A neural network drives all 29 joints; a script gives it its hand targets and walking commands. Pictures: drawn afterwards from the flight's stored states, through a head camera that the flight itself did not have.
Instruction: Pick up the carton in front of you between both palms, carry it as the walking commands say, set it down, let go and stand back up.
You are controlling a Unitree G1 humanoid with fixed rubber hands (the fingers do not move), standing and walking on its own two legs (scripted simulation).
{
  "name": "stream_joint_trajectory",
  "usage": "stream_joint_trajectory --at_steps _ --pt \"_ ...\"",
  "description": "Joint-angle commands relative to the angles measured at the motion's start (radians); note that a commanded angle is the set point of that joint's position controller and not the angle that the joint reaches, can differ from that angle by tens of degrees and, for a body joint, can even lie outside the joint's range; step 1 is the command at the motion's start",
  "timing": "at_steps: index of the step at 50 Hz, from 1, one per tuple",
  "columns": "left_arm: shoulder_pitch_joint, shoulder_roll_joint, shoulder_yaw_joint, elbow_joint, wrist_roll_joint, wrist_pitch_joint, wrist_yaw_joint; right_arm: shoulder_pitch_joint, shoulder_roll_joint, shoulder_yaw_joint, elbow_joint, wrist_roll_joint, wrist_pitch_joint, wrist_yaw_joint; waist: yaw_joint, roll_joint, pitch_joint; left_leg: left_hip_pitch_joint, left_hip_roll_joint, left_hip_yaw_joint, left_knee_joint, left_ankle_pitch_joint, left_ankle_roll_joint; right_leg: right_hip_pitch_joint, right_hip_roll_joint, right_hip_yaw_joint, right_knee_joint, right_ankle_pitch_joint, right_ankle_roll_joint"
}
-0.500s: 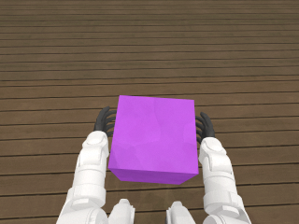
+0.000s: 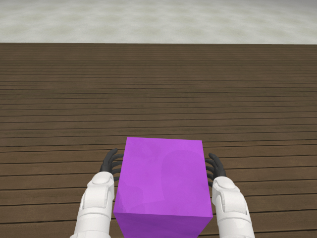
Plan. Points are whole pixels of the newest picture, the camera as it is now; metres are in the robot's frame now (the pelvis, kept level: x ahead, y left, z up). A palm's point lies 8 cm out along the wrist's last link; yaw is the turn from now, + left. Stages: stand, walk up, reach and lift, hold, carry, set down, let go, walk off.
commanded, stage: reach and lift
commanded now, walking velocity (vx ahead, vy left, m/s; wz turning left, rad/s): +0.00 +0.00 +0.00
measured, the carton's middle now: (161, 191) +0.30 +0.00 -0.05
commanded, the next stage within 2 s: hold in 1.00 s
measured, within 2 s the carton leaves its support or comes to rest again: neither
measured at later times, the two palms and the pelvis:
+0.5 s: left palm (104, 176) +0.29 +0.15 +0.04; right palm (220, 178) +0.29 -0.15 +0.04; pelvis -0.02 -0.01 +0.00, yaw +0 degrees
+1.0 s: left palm (104, 173) +0.29 +0.15 +0.05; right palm (221, 177) +0.29 -0.15 +0.05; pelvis +0.01 +0.00 +0.01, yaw +0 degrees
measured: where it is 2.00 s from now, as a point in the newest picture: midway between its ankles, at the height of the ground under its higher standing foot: outside the picture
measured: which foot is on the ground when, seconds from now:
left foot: down 0.00-1.00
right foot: down 0.00-1.00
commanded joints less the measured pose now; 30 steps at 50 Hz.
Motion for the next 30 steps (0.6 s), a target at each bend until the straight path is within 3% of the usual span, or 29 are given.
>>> stream_joint_trajectory --at_steps 1,2,3,4,5,6,7,8,9,10,11,12,13,14,15,17,18,19,20,21,22,23,24,25,26,27,28,29,30 --pt "-0.424 -0.964 -0.552 0.010 -0.195 0.026 -0.234 -0.435 0.922 0.535 -0.001 0.168 0.017 0.255 -0.036 0.015 -0.168 0.184 -0.066 -0.035 -0.126 0.127 -0.004 0.095 0.075 0.000 -0.115 0.111 -0.029" --pt "-0.423 -0.954 -0.514 0.027 -0.187 0.032 -0.240 -0.434 0.928 0.516 -0.002 0.156 0.026 0.257 -0.018 -0.031 -0.108 0.181 -0.079 -0.004 -0.131 0.140 0.000 0.055 0.077 -0.003 -0.140 0.105 -0.019" --pt "-0.431 -0.955 -0.509 0.041 -0.195 0.037 -0.240 -0.439 0.922 0.522 -0.005 0.159 0.031 0.254 -0.027 0.011 -0.123 0.162 -0.073 -0.012 -0.130 0.137 0.001 0.116 0.075 0.009 -0.135 0.124 -0.021" --pt "-0.470 -0.952 -0.528 -0.034 -0.197 0.036 -0.236 -0.526 0.938 0.559 -0.056 0.203 0.038 0.254 0.016 0.015 -0.103 0.180 -0.066 -0.019 -0.126 0.126 0.014 0.104 0.064 -0.002 -0.127 0.104 -0.016" --pt "-0.411 -0.949 -0.472 0.076 -0.183 0.056 -0.235 -0.495 0.877 0.492 -0.005 0.165 0.047 0.261 -0.029 0.004 -0.097 0.161 -0.067 -0.020 -0.153 0.098 0.012 0.119 0.078 -0.015 -0.148 0.081 -0.027" --pt "-0.416 -0.940 -0.476 0.029 -0.168 0.044 -0.235 -0.524 0.896 0.500 -0.013 0.173 0.044 0.272 0.013 -0.007 -0.097 0.186 -0.065 -0.023 -0.156 0.125 0.015 0.100 0.083 -0.009 -0.145 0.077 -0.018" --pt "-0.466 -0.930 -0.489 0.018 -0.189 0.038 -0.233 -0.532 0.934 0.500 0.022 0.189 0.045 0.270 0.008 -0.019 -0.128 0.194 -0.068 -0.015 -0.141 0.134 0.014 0.127 0.079 -0.009 -0.146 0.101 -0.013" --pt "-0.532 -0.973 -0.506 0.014 -0.190 0.033 -0.237 -0.580 0.943 0.523 -0.008 0.184 0.029 0.273 -0.015 0.015 -0.150 0.174 -0.064 -0.019 -0.145 0.106 0.011 0.127 0.080 0.002 -0.140 0.079 -0.027" --pt "-0.519 -0.940 -0.518 -0.015 -0.195 0.026 -0.236 -0.531 0.961 0.516 0.009 0.183 0.031 0.274 0.005 -0.033 -0.171 0.203 -0.067 -0.002 -0.126 0.098 0.016 0.149 0.074 0.005 -0.132 0.097 -0.016" --pt "-0.551 -0.983 -0.501 0.042 -0.210 0.030 -0.239 -0.574 0.922 0.528 0.007 0.178 0.027 0.272 -0.036 0.009 -0.147 0.173 -0.069 -0.005 -0.130 0.067 0.011 0.127 0.069 0.003 -0.135 0.069 -0.024" --pt "-0.521 -0.967 -0.493 -0.006 -0.169 0.022 -0.241 -0.621 0.956 0.538 -0.034 0.177 0.025 0.279 0.022 -0.021 -0.148 0.191 -0.072 0.005 -0.141 0.076 0.018 0.099 0.076 -0.006 -0.146 0.053 -0.010" --pt "-0.583 -0.980 -0.484 0.042 -0.194 0.032 -0.247 -0.582 0.924 0.503 0.028 0.162 0.030 0.277 -0.027 -0.001 -0.153 0.180 -0.063 -0.003 -0.126 0.033 0.013 0.103 0.069 -0.005 -0.145 0.015 -0.031" --pt "-0.536 -0.948 -0.482 0.053 -0.156 0.032 -0.243 -0.627 0.944 0.485 0.012 0.187 0.017 0.279 -0.002 0.017 -0.112 0.159 -0.075 0.003 -0.137 0.013 0.018 0.119 0.060 0.014 -0.142 0.016 -0.017" --pt "-0.533 -0.961 -0.457 0.066 -0.137 0.030 -0.238 -0.686 0.975 0.525 0.002 0.187 0.027 0.281 0.051 -0.048 -0.141 0.180 -0.061 0.009 -0.146 0.019 0.032 0.101 0.075 -0.013 -0.135 0.004 -0.002" --pt "-0.619 -0.961 -0.462 0.040 -0.166 0.023 -0.248 -0.643 0.985 0.508 0.037 0.181 0.028 0.274 0.004 -0.007 -0.177 0.136 -0.079 0.023 -0.122 0.028 0.017 0.178 0.058 0.007 -0.144 0.037 -0.009" --pt "-0.664 -0.964 -0.478 0.063 -0.178 0.015 -0.252 -0.657 0.980 0.483 0.078 0.170 0.014 0.277 -0.006 -0.005 -0.187 0.176 -0.068 0.011 -0.123 -0.002 0.022 0.115 0.075 -0.008 -0.133 -0.014 -0.013" --pt "-0.598 -0.958 -0.455 0.052 -0.138 0.012 -0.257 -0.689 0.992 0.498 0.018 0.189 0.020 0.270 0.055 -0.003 -0.140 0.132 -0.064 0.023 -0.117 -0.019 0.033 0.147 0.065 0.000 -0.122 -0.014 -0.009" --pt "-0.655 -0.971 -0.444 0.110 -0.143 0.018 -0.265 -0.740 0.957 0.462 0.063 0.156 0.015 0.273 -0.005 -0.015 -0.180 0.140 -0.070 0.018 -0.123 -0.009 0.024 0.135 0.070 0.003 -0.132 -0.018 -0.009" --pt "-0.641 -0.939 -0.440 0.096 -0.144 0.023 -0.264 -0.665 0.996 0.470 0.104 0.157 0.027 0.269 0.009 -0.058 -0.139 0.170 -0.061 0.012 -0.119 0.013 0.035 0.106 0.063 -0.003 -0.140 -0.015 -0.004" --pt "-0.640 -0.962 -0.443 0.082 -0.157 0.025 -0.266 -0.704 0.986 0.508 0.013 0.168 0.022 0.267 0.014 -0.027 -0.167 0.153 -0.067 0.025 -0.114 -0.031 0.022 0.159 0.059 -0.005 -0.132 -0.047 0.000" --pt "-0.585 -0.915 -0.413 0.133 -0.116 0.030 -0.265 -0.671 0.987 0.477 0.074 0.169 0.034 0.268 0.037 -0.016 -0.154 0.173 -0.070 0.028 -0.134 0.007 0.029 0.120 0.051 0.006 -0.144 -0.003 0.003" --pt "-0.614 -0.935 -0.470 0.040 -0.171 0.022 -0.269 -0.623 0.996 0.491 0.048 0.172 0.030 0.266 0.016 -0.011 -0.161 0.139 -0.056 0.006 -0.128 0.014 0.027 0.170 0.064 -0.003 -0.124 0.013 -0.004" --pt "-0.651 -0.970 -0.493 0.056 -0.155 0.033 -0.267 -0.665 0.963 0.444 0.074 0.151 0.028 0.268 -0.028 0.032 -0.137 0.152 -0.065 0.012 -0.126 0.029 0.016 0.137 0.062 0.012 -0.139 0.038 -0.021" --pt "-0.599 -0.938 -0.442 0.073 -0.130 0.044 -0.265 -0.640 0.967 0.448 0.091 0.146 0.051 0.264 0.028 -0.001 -0.141 0.175 -0.067 0.012 -0.131 0.034 0.023 0.165 0.055 0.011 -0.150 0.022 -0.003" --pt "-0.600 -0.942 -0.491 0.041 -0.169 0.042 -0.264 -0.613 0.984 0.487 0.039 0.168 0.040 0.270 -0.015 -0.017 -0.179 0.217 -0.056 0.005 -0.135 0.049 0.020 0.150 0.067 -0.007 -0.151 0.030 -0.008" --pt "-0.614 -0.953 -0.480 0.042 -0.160 0.041 -0.263 -0.623 0.920 0.469 0.034 0.144 0.041 0.268 -0.030 0.023 -0.143 0.168 -0.061 0.016 -0.138 0.081 0.005 0.165 0.046 0.011 -0.158 0.110 -0.018" --pt "-0.599 -0.940 -0.493 0.012 -0.165 0.048 -0.263 -0.585 0.949 0.474 0.037 0.163 0.050 0.263 -0.007 0.012 -0.171 0.168 -0.077 0.027 -0.126 0.125 0.003 0.217 0.055 0.012 -0.153 0.143 -0.005" --pt "-0.579 -0.919 -0.507 -0.019 -0.204 0.046 -0.265 -0.551 0.979 0.521 0.000 0.187 0.064 0.257 -0.012 -0.037 -0.212 0.254 -0.060 0.005 -0.136 0.134 0.012 0.194 0.068 -0.013 -0.153 0.133 0.000" --pt "-0.511 -0.949 -0.495 0.042 -0.206 0.059 -0.254 -0.525 0.908 0.510 0.003 0.177 0.069 0.256 -0.036 0.013 -0.156 0.222 -0.062 0.000 -0.147 0.161 0.008 0.188 0.062 -0.001 -0.153 0.186 -0.015"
